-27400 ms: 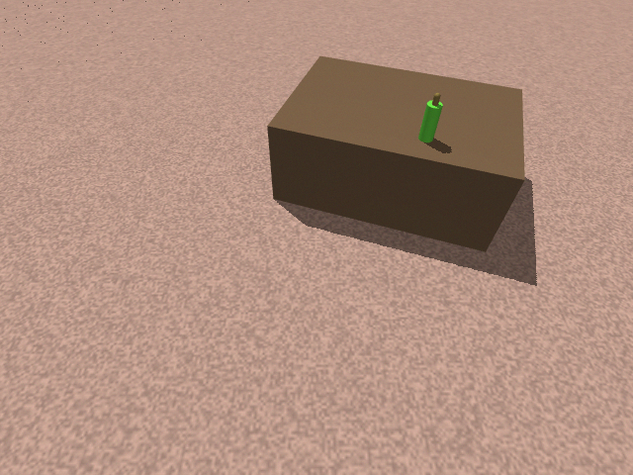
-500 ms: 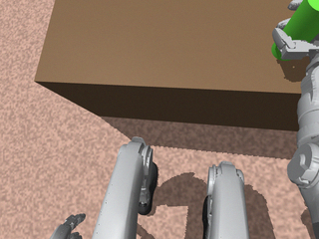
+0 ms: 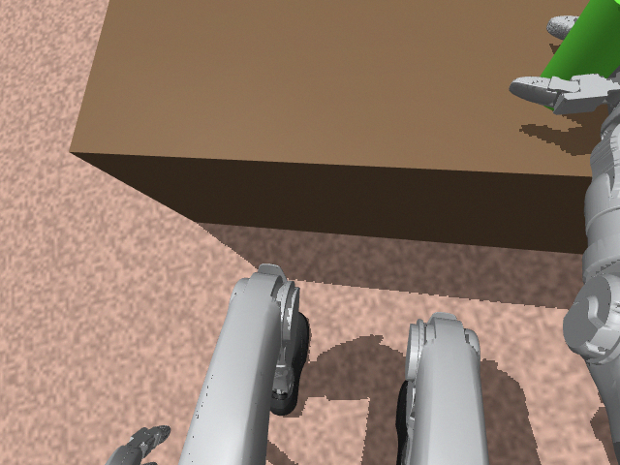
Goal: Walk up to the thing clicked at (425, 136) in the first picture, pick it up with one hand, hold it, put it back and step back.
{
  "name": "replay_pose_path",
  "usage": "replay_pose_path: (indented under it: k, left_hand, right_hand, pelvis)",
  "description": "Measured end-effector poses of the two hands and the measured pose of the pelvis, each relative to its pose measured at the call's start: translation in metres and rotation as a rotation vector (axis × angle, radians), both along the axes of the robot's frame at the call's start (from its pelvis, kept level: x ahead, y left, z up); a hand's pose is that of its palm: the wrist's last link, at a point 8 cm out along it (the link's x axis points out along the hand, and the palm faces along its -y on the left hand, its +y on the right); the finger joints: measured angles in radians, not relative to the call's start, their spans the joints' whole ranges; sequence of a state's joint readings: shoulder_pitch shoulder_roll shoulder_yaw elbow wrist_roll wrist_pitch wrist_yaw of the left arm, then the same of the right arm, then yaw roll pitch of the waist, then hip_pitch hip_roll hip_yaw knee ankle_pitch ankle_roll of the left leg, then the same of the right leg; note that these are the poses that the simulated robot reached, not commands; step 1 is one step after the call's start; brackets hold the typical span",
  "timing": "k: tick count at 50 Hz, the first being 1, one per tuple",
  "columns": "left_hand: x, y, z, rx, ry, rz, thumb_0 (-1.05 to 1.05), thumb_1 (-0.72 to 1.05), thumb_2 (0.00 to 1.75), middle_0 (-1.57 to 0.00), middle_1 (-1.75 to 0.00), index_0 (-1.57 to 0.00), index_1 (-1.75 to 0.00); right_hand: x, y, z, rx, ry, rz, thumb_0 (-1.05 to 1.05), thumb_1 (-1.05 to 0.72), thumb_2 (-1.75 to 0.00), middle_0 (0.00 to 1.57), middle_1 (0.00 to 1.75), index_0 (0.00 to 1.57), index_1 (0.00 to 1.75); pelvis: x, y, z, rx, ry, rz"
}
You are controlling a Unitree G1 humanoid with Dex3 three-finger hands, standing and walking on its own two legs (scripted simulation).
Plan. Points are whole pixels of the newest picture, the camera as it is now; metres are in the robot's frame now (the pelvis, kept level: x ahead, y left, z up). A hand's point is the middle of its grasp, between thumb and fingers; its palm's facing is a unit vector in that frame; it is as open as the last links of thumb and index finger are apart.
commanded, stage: withdraw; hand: right
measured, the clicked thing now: (608, 29) +0.58 -0.17 +0.05
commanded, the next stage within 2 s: rise in 0.44 s
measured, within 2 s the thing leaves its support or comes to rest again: neither
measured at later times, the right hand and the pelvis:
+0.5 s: hand out of the picture +0.60 -0.22 +0.14, palm faces +0.15 +0.99 -0.06, open 16.7 cm; pelvis +0.01 +0.00 +0.07, yaw +0 degrees
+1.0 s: hand out of the picture +0.57 -0.30 +0.24, palm faces +0.31 +0.88 -0.37, open 17.4 cm; pelvis +0.06 +0.01 +0.23, yaw +2 degrees
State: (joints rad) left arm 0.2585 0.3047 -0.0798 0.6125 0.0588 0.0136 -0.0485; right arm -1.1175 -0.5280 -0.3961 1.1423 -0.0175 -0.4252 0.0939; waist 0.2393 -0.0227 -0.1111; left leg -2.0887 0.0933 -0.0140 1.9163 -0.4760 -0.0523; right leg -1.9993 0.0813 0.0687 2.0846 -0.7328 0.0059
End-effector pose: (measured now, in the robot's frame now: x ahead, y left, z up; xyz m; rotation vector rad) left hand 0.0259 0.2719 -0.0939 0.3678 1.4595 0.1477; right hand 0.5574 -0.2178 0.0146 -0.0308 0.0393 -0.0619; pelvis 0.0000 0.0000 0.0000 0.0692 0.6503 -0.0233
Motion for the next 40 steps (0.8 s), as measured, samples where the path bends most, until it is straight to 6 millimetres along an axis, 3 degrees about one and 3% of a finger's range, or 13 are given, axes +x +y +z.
replay_pose_path:
  k: [11,18,24,28,35,40]
  left_hand:
    - [0.005,0.003,0.003,0.005,-0.006,0.003,0.01,0.88,0.91,-0.21,-0.31,-0.21,-0.31]
    - [0.015,0.001,0.017,-0.002,-0.039,0.028,0.01,0.89,0.91,-0.21,-0.30,-0.21,-0.31]
    - [0.028,0.001,0.049,-0.003,-0.091,0.053,0.01,0.88,0.91,-0.21,-0.30,-0.20,-0.31]
    - [0.033,0.005,0.077,0.004,-0.114,0.060,0.01,0.88,0.90,-0.21,-0.30,-0.20,-0.31]
    - [0.035,0.009,0.123,-0.005,-0.091,0.084,0.01,0.87,0.91,-0.21,-0.30,-0.21,-0.31]
    - [0.035,0.007,0.160,-0.011,-0.073,0.113,0.01,0.88,0.91,-0.20,-0.30,-0.20,-0.31]
  right_hand:
    - [0.002,-0.004,0.008,-0.004,-0.014,-0.017,0.00,0.35,-0.28,0.51,0.39,0.51,0.39]
    - [0.004,-0.025,0.054,-0.029,-0.049,-0.068,-0.01,0.41,-0.24,0.32,0.28,0.33,0.28]
    - [0.009,-0.049,0.115,-0.034,-0.029,-0.092,-0.01,0.49,-0.16,0.19,0.18,0.19,0.18]
    - [0.008,-0.059,0.145,-0.024,0.009,-0.077,-0.01,0.55,-0.11,0.13,0.13,0.13,0.13]
    - [-0.003,-0.075,0.152,-0.192,0.255,-0.109,-0.01,0.56,-0.07,0.07,0.08,0.08,0.08]
    - [-0.014,-0.103,0.183,-0.252,0.319,-0.238,-0.01,0.56,-0.07,0.06,0.07,0.07,0.07]
  pelvis:
    - [0.003,0.001,0.004,-0.002,0.001,0.001]
    - [0.006,0.001,0.025,-0.009,-0.009,0.007]
    - [0.013,0.003,0.060,-0.016,-0.023,0.013]
    - [0.019,0.005,0.084,-0.016,-0.037,0.017]
    - [0.026,0.008,0.125,-0.013,-0.079,0.035]
    - [0.036,0.010,0.162,-0.011,-0.122,0.041]
